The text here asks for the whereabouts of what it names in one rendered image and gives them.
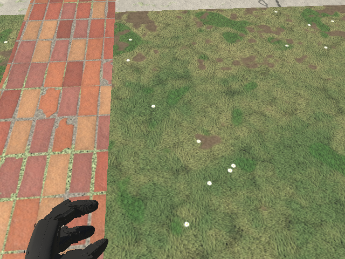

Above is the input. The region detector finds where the robot left hand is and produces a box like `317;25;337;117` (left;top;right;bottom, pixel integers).
24;199;108;259

